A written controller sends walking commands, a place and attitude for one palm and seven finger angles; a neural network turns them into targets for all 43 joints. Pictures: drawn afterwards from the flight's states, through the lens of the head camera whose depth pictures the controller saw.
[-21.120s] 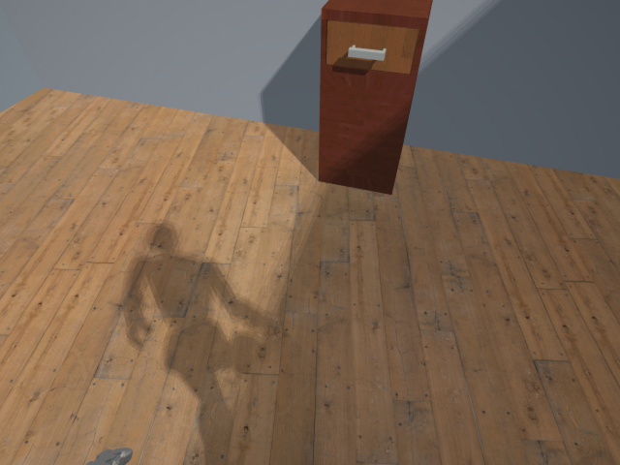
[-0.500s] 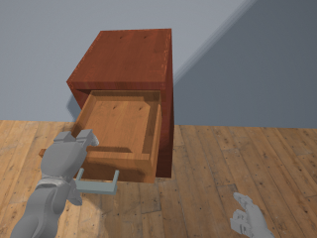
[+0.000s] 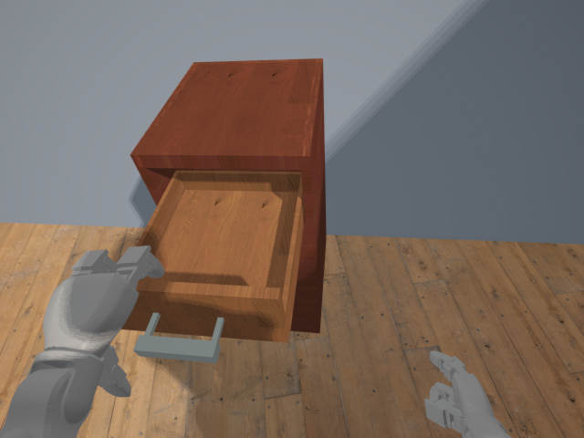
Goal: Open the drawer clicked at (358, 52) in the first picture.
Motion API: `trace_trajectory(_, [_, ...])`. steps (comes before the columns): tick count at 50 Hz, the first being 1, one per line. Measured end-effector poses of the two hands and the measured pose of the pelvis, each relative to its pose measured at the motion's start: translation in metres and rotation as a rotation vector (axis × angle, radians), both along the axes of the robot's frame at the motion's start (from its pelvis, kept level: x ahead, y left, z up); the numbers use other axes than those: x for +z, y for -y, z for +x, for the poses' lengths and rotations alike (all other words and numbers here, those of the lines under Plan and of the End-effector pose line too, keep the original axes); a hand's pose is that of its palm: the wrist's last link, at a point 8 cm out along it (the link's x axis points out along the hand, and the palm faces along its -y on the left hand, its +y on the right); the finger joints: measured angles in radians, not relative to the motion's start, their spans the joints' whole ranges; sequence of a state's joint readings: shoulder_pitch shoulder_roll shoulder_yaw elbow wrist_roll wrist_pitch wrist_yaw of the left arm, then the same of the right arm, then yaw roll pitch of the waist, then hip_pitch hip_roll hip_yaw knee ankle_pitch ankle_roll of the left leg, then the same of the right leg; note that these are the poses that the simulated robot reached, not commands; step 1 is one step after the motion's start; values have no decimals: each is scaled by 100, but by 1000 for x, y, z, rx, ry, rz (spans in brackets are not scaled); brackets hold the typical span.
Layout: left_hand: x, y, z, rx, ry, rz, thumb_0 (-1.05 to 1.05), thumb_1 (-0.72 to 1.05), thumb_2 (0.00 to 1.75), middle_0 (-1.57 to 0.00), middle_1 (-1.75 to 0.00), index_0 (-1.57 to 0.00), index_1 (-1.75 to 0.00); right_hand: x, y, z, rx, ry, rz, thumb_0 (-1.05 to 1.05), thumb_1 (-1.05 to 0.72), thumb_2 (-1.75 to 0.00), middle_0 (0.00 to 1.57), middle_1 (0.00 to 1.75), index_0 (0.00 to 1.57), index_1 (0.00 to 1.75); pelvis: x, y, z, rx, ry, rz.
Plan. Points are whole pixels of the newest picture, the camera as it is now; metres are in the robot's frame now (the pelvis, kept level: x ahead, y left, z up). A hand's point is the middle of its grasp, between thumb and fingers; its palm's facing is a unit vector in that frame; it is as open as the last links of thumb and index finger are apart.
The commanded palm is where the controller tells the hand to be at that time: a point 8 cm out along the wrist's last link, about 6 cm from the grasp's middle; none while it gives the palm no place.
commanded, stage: draw the hand back to the body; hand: left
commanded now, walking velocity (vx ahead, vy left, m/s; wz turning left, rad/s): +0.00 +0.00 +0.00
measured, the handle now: (182, 335) +0.27 +0.26 -0.08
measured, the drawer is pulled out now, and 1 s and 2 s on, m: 0.30 0.30 0.30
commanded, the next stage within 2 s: step back with the hand held close in 1.06 s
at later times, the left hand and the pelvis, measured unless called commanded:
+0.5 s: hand (117, 299) +0.20 +0.23 +0.15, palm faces +0.38 -0.84 -0.39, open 11.8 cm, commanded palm +0.14 +0.27 +0.17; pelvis +0.00 -0.01 +0.00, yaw +1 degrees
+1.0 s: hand (88, 328) +0.17 +0.23 +0.16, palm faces +0.43 -0.81 -0.39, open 7.8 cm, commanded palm +0.11 +0.27 +0.18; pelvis -0.01 -0.01 +0.00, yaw +1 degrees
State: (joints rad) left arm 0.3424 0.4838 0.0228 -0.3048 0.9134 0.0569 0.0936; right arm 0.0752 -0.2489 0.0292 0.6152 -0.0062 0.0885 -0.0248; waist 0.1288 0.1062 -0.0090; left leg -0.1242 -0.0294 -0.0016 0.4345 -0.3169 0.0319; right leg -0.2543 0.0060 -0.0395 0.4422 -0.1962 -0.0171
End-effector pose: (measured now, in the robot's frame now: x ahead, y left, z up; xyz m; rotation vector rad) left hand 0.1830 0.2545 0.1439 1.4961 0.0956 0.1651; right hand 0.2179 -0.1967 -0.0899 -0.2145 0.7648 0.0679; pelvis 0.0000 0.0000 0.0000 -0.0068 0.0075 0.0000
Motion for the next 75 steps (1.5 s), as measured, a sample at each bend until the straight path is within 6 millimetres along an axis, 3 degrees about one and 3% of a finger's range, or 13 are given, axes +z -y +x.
trace_trajectory(4, [4, -5, -6, 14, 5, 9, 0, -49, 30, -32, -120, -32, -120, 2, 1, 1, 2, 6, -4, 2, -91, -90, 20, 30, 21, 30, 0, 1, -1, 1, 5, 0])
trace_trajectory(7, [3, -13, -12, 61, 129, -509, 0, -48, 30, -32, -120, -32, -119, 8, 1, -1, -17, 68, 6, 2, -91, -90, 20, 30, 21, 30, 0, 2, -2, 8, 37, -3])
trace_trajectory(9, [-1, -13, -16, 85, 204, -751, 0, -46, 31, -31, -118, -32, -118, 14, 1, -6, -29, 109, 5, 2, -91, -90, 20, 30, 21, 30, 1, 4, 0, 11, 52, -3])
trace_trajectory(12, [-1, -9, -20, 78, 304, -946, 0, -41, 33, -31, -115, -31, -114, 20, 2, -14, -27, 140, -17, 2, -91, -90, 20, 30, 21, 30, 2, 7, 3, 18, 67, -5])
trace_trajectory(15, [6, -6, -20, 49, 383, -1022, 0, -33, 37, -31, -110, -30, -109, 21, 4, -22, -20, 147, -32, 2, -91, -90, 20, 30, 21, 30, 3, 9, 6, 25, 79, -7])
trace_trajectory(22, [25, -9, -17, -7, 444, -1008, 0, -12, 46, -29, -96, -28, -96, 16, 14, -34, -41, 124, -35, 2, -91, -90, 20, 30, 21, 30, 4, 11, 6, 21, 79, -8])
trace_trajectory(32, [26, -11, -31, 11, 406, -982, 0, 21, 60, -26, -74, -26, -74, 12, 26, -38, -83, 113, -41, 2, -91, -90, 20, 30, 21, 30, 4, 11, 4, 15, 65, -9])
trace_trajectory(41, [37, -17, -50, 22, 465, -951, 1, 53, 74, -24, -54, -24, -53, 18, 21, -31, -76, 158, -27, 2, -91, -90, 20, 30, 21, 30, 4, 11, -1, 22, 80, -7])
trace_trajectory(49, [34, -16, -57, 34, 474, -974, 1, 77, 84, -22, -38, -22, -37, 22, 12, -32, -53, 182, -9, 2, -91, -90, 20, 30, 21, 30, 5, 11, -9, 24, 89, -4])
trace_trajectory(64, [41, -22, -60, 2, 483, -906, 2, 89, 89, -21, -31, -21, -30, 15, 20, -53, -65, 121, -36, 2, -91, -90, 20, 30, 21, 30, 2, 11, -20, 48, 40, -13])
trace_trajectory(69, [26, -19, -62, -19, 424, -934, 1, 89, 90, -21, -31, -21, -30, 10, 32, -65, -110, 60, -106, 2, -91, -90, 20, 30, 21, 30, -3, 3, -28, 68, -16, -23])
trace_trajectory(75, [11, -35, -79, 10, 362, -949, 2, 89, 90, -21, -31, -21, -30, 14, 34, -82, -159, 27, -175, 2, -91, -90, 20, 30, 21, 30, -8, -7, -34, 71, -28, 2])
